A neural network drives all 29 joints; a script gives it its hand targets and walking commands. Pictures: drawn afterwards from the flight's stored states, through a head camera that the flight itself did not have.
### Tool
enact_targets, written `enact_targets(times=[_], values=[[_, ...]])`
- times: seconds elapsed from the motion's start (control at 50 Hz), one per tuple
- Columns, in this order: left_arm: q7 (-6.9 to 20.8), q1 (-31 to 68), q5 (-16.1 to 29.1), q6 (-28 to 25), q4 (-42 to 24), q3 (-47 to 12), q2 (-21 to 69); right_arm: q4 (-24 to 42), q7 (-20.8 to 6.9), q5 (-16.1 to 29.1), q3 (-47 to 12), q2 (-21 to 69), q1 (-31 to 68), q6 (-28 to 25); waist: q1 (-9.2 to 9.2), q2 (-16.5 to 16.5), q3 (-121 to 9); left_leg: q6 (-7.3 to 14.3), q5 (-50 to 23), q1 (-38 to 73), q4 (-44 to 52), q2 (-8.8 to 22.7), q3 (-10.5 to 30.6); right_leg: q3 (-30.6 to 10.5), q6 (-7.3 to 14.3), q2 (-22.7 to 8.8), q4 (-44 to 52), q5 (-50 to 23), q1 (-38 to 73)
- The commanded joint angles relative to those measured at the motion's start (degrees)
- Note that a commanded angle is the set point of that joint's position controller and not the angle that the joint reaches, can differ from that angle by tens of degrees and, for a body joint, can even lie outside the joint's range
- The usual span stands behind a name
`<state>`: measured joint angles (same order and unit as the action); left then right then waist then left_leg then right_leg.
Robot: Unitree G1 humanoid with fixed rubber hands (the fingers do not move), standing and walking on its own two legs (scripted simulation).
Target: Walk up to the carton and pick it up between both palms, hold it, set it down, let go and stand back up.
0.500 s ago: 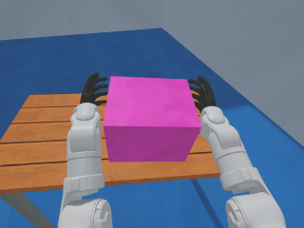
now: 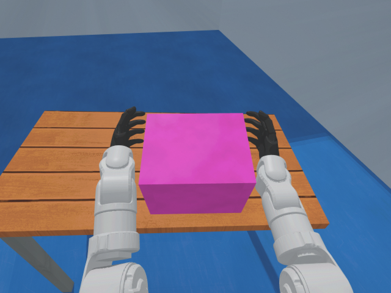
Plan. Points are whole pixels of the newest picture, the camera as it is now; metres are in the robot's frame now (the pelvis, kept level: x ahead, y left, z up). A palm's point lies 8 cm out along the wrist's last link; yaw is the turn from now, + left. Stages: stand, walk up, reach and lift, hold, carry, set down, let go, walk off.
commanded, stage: set down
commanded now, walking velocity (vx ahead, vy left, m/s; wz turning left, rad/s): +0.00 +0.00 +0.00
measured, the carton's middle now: (195, 164) +0.35 +0.01 +0.09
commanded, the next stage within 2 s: none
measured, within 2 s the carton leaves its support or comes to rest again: neither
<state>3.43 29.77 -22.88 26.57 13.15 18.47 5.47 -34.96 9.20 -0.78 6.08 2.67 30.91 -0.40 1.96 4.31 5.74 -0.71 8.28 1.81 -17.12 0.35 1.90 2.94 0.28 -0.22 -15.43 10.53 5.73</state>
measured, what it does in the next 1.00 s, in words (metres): stands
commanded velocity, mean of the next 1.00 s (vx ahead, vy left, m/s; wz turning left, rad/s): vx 0.00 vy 0.00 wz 0.00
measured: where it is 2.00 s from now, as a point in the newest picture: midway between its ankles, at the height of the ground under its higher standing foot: outside the picture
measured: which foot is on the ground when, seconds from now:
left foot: down 0.00-1.00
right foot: down 0.00-1.00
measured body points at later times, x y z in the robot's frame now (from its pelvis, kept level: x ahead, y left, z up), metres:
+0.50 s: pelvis +0.01 +0.00 +0.00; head -0.01 +0.03 +0.45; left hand +0.37 +0.15 +0.11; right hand +0.36 -0.15 +0.11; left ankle +0.03 +0.13 -0.75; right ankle -0.01 -0.11 -0.75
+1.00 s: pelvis +0.01 +0.00 +0.00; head +0.01 +0.03 +0.45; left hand +0.39 +0.14 +0.07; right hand +0.38 -0.15 +0.07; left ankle +0.03 +0.13 -0.75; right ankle -0.01 -0.11 -0.75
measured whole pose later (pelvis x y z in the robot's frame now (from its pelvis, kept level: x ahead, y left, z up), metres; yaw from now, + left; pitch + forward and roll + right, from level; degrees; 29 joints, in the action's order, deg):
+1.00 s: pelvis +0.01 +0.00 +0.00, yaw -2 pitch -4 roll +0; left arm -3.3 29.9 -21.5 9.3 31.3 20.2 7.5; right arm -50.1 6.8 -8.1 14.5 3.1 31.0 -12.4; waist -0.8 4.2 3.8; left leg -1.1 7.7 -4.5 -16.1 1.8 -0.5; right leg 2.6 0.8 0.6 -13.4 8.9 -0.7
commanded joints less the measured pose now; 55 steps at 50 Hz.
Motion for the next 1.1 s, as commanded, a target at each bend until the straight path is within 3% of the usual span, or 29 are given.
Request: enact_targets(times=[0.0, 0.04, 0.08, 0.18, 0.24, 0.26, 0.32, 0.4, 0.46, 0.5, 0.58, 0.64, 0.7, 0.78, 0.84, 0.88, 0.98, 1.08], values=[[7.38, 30.56, 8.98, -7.60, -6.38, -29.59, 26.88, 18.07, -6.50, 0.62, -20.56, 22.87, 40.22, -9.58, 1.39, -3.28, -27.71, -1.25, -18.61, 8.86, -1.28, -1.92, -6.58, 4.80, -2.25, 2.32, 1.24, -15.97, 1.22], [5.99, 33.03, 9.72, -9.74, -9.59, -31.99, 26.62, 15.10, -6.68, 0.82, -21.91, 24.20, 37.18, -9.85, 1.36, -5.05, -29.66, -1.73, -21.25, 8.86, -1.77, -1.68, -6.26, 4.48, -2.30, 2.12, 0.50, -19.08, 1.49], [5.61, 32.49, 9.48, -10.75, -9.66, -32.56, 26.81, 11.57, -6.90, 0.10, -22.12, 24.52, 32.42, -9.22, 2.59, -5.65, -28.64, -2.05, -22.23, 9.58, -1.52, -1.82, -6.01, 4.19, -2.50, 2.02, 0.92, -20.79, 1.43], [4.56, 31.86, 9.29, -12.52, -11.49, -32.54, 26.80, 10.10, -7.54, 0.65, -23.14, 25.19, 28.83, -9.34, 1.79, -6.39, -30.23, -2.38, -24.42, 9.62, -1.52, -1.66, -5.71, 4.00, -2.63, 1.87, 0.08, -24.62, 3.12], [5.50, 26.86, 6.66, -10.68, -4.87, -27.99, 25.31, 7.85, -7.58, 0.20, -21.81, 23.53, 27.85, -8.24, 0.06, -5.07, -21.68, -1.30, -18.41, 6.20, 0.60, -1.83, -6.24, 3.67, -3.05, 1.34, 1.20, -20.00, 3.01], [5.97, 26.62, 5.99, -10.00, -3.87, -27.13, 25.21, 6.69, -7.62, -0.25, -20.68, 22.95, 27.90, -7.86, 0.39, -4.71, -19.40, -1.09, -15.89, 5.08, 1.59, -1.72, -6.42, 3.90, -2.83, 1.15, 1.75, -17.43, 2.29], [6.13, 26.51, 5.82, -9.85, -3.20, -26.74, 26.50, 7.97, -8.02, -0.48, -19.74, 23.24, 29.82, -9.20, -0.18, -4.65, -19.53, -0.82, -15.82, 4.84, 1.30, -1.71, -6.92, 3.62, -2.52, 1.04, 1.67, -16.61, 1.41], [5.03, 27.56, 7.65, -11.99, -5.98, -29.30, 27.80, 12.48, -7.76, -0.21, -22.00, 23.80, 32.35, -11.38, -0.47, -4.19, -26.94, -1.50, -21.50, 7.31, -0.66, -1.67, -6.59, 3.79, -2.69, 1.66, 0.45, -22.97, 3.08], [4.25, 26.24, 6.91, -12.55, -3.51, -28.91, 27.58, 8.53, -8.14, -1.74, -20.18, 23.40, 29.26, -11.20, -0.41, -3.98, -24.22, -1.78, -19.45, 7.62, -0.31, -1.33, -6.55, 4.31, -2.40, 1.99, 1.48, -18.95, 0.26], [4.73, 26.02, 6.43, -12.13, 0.13, -27.28, 27.59, 7.21, -8.31, -3.40, -17.52, 22.31, 30.40, -11.15, -0.10, -3.56, -20.77, -1.39, -13.06, 5.34, 1.07, -1.09, -6.56, 4.25, -1.89, 1.46, 2.62, -13.00, -1.02], [4.72, 28.33, 5.91, -13.14, 3.21, -25.47, 28.04, 5.42, -9.03, -5.36, -14.30, 23.07, 32.94, -12.17, -0.89, -3.19, -21.99, -0.59, -9.03, 3.31, 2.09, -0.99, -7.69, 4.31, -1.84, 1.26, 2.75, -9.13, -2.29], [3.46, 29.45, 6.84, -15.79, 2.72, -26.97, 29.25, 3.89, -9.57, -6.11, -14.02, 23.99, 32.49, -13.82, -1.24, -4.92, -27.70, -1.40, -15.86, 6.04, 0.40, -0.76, -7.26, 4.39, -1.59, 1.57, 1.85, -14.22, -2.64], [2.96, 30.93, 6.15, -17.57, 5.84, -25.65, 29.60, 0.63, -10.09, -7.37, -12.04, 24.45, 32.06, -14.17, -1.10, -4.89, -27.79, -1.50, -15.52, 5.71, 0.25, -0.41, -7.55, 4.38, -1.43, 1.56, 2.43, -13.35, -3.27], [2.30, 31.07, 5.05, -19.36, 9.00, -23.82, 29.66, -3.25, -11.05, -8.52, -10.81, 25.29, 32.59, -14.81, -2.76, -4.73, -27.18, -1.49, -15.50, 5.07, 0.73, -0.37, -7.68, 4.35, -1.12, 1.67, 2.69, -12.20, -4.30], [2.67, 29.85, 4.18, -20.17, 12.40, -21.35, 29.85, -6.30, -10.99, -10.17, -8.83, 25.78, 30.56, -14.55, -2.05, -3.72, -25.18, -1.17, -14.22, 3.17, 1.22, -0.20, -8.17, 4.01, -1.59, 1.52, 2.79, -12.70, -3.27], [2.84, 30.64, 4.27, -20.97, 12.39, -21.15, 30.38, -5.73, -10.83, -10.43, -8.38, 25.70, 31.59, -15.29, -1.70, -4.10, -26.84, -1.35, -15.86, 2.85, 0.69, -0.52, -8.00, 3.84, -1.73, 1.43, 2.19, -15.82, -1.91], [2.32, 29.78, 4.37, -23.14, 13.52, -21.51, 31.11, -3.86, -10.68, -9.74, -10.16, 26.57, 33.28, -17.07, -2.94, -4.07, -30.33, -1.77, -21.03, 2.20, -1.06, -0.68, -8.44, 3.54, -2.25, 1.89, 0.60, -23.61, 0.12], [1.66, 29.69, 4.35, -25.16, 16.13, -21.52, 31.69, -4.99, -10.46, -10.95, -10.01, 27.22, 32.80, -17.89, -3.03, -4.70, -31.60, -2.06, -21.56, 1.62, -1.80, -0.42, -7.88, 3.33, -1.93, 1.69, 0.35, -24.50, -1.37]])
